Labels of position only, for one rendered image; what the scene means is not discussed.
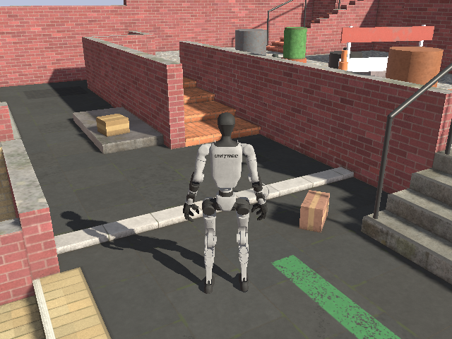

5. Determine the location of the left robot upper arm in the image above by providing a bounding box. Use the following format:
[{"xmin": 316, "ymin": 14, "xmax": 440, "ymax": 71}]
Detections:
[{"xmin": 193, "ymin": 143, "xmax": 211, "ymax": 183}]

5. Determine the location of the robot right foot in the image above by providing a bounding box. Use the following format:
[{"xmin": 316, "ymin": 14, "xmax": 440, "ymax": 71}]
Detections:
[{"xmin": 239, "ymin": 273, "xmax": 249, "ymax": 292}]

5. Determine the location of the humanoid robot torso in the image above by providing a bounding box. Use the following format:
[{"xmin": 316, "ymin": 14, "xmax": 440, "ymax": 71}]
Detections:
[{"xmin": 210, "ymin": 140, "xmax": 243, "ymax": 212}]

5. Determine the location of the robot left hand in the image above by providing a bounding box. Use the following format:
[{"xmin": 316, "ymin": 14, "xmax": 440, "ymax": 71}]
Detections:
[{"xmin": 183, "ymin": 203, "xmax": 199, "ymax": 222}]

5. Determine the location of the robot right forearm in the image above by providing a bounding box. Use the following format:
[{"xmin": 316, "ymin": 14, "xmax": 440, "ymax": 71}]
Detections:
[{"xmin": 252, "ymin": 173, "xmax": 266, "ymax": 205}]

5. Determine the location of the robot left forearm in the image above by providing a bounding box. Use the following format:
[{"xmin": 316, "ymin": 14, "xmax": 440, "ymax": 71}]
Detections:
[{"xmin": 185, "ymin": 172, "xmax": 200, "ymax": 205}]

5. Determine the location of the right robot upper arm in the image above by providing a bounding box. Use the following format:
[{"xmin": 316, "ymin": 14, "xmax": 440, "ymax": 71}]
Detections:
[{"xmin": 241, "ymin": 143, "xmax": 259, "ymax": 183}]

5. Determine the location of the robot right hand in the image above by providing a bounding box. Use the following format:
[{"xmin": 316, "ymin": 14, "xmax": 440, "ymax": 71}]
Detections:
[{"xmin": 251, "ymin": 202, "xmax": 268, "ymax": 220}]

